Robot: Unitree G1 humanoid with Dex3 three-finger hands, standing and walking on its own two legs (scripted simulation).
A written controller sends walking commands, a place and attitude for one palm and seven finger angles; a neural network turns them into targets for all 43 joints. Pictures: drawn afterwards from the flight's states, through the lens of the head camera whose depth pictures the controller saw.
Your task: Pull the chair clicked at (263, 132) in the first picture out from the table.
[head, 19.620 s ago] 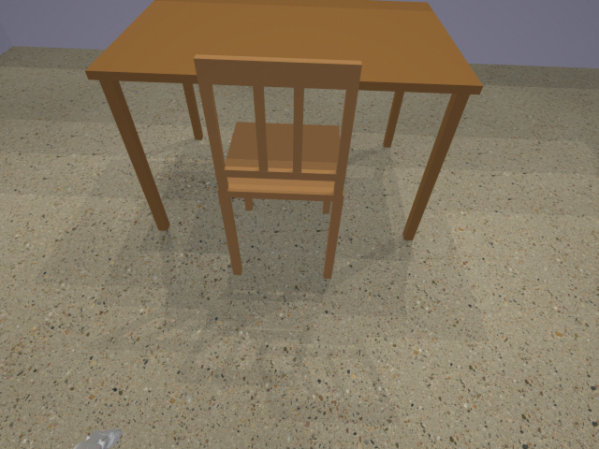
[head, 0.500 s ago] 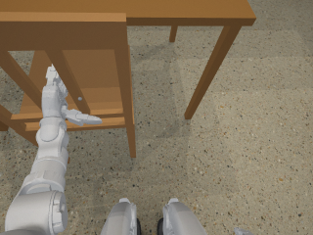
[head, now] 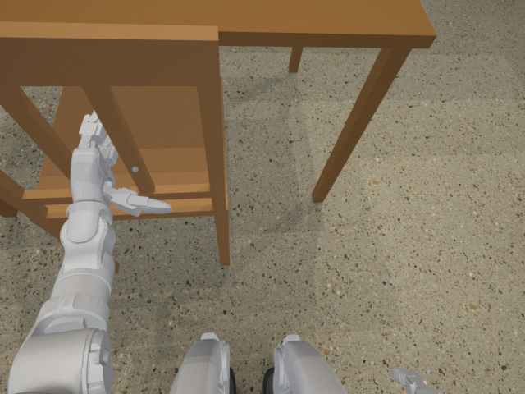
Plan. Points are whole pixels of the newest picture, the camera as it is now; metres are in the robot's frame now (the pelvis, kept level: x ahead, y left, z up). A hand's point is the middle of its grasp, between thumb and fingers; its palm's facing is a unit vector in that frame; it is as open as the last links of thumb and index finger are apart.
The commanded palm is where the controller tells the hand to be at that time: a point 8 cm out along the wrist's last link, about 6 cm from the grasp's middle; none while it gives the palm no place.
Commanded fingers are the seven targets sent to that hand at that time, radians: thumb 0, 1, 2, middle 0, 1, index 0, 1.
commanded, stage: hook a spindle and tug to test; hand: left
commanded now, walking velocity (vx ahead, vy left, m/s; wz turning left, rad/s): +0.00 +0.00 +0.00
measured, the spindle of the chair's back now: (55, 149) +0.47 +0.31 +0.03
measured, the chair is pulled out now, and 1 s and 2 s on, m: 0.00 0.00 0.08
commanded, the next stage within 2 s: step backward, pulling the chair out in 1.28 s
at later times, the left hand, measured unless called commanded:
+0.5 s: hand (140, 166) +0.45 +0.18 +0.02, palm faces +0.10 -0.99 -0.03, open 8.3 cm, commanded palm +0.42 +0.22 +0.02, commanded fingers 0.00 0.73 0.83 -0.50 -1.45 -0.50 -1.45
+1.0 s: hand (141, 167) +0.44 +0.18 +0.02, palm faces +0.11 -0.99 -0.01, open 5.5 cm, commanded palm +0.40 +0.22 +0.02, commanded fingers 0.00 0.90 0.90 -0.50 -1.45 -0.50 -1.45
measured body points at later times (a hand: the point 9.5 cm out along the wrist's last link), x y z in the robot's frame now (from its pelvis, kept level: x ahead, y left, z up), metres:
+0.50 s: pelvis +0.00 +0.00 +0.00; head +0.13 +0.03 +0.43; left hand +0.44 +0.24 +0.02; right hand +0.07 -0.26 -0.12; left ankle +0.02 +0.06 -0.62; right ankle +0.01 -0.09 -0.62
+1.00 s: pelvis +0.01 +0.00 +0.00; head +0.14 +0.02 +0.43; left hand +0.43 +0.23 +0.02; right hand +0.09 -0.26 -0.11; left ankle +0.02 +0.06 -0.62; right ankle +0.01 -0.09 -0.62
